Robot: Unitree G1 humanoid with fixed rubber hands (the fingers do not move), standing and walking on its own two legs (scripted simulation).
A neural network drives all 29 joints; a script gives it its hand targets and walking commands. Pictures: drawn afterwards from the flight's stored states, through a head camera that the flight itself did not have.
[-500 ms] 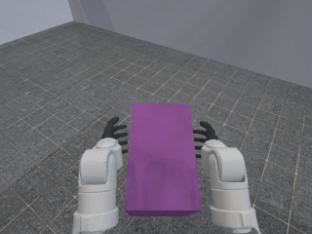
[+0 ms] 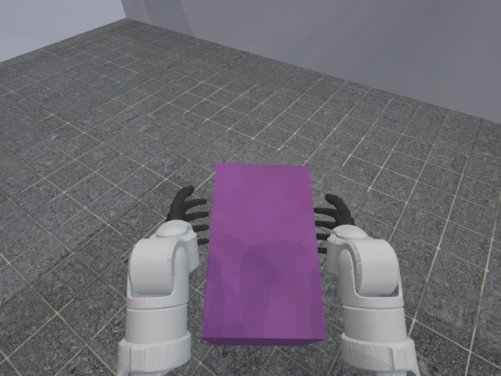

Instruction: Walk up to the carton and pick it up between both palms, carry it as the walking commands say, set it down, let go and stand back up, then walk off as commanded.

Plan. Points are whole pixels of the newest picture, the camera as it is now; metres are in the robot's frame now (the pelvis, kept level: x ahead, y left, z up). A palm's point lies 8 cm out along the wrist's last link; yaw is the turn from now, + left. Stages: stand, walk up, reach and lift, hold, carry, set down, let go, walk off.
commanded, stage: carry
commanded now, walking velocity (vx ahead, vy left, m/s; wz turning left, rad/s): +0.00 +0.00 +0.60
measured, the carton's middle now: (259, 257) +0.32 +0.00 +0.01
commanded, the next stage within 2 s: none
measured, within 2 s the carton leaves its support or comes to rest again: neither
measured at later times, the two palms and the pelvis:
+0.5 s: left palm (119, 265) +0.26 +0.20 +0.10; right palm (284, 235) +0.31 -0.04 +0.09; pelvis -0.01 +0.00 +0.00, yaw +14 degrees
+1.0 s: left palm (95, 314) +0.18 +0.19 +0.14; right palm (284, 251) +0.27 -0.03 +0.10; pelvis -0.05 -0.04 +0.01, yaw +28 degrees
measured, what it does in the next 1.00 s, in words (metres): steps on the spot, turning left: right foot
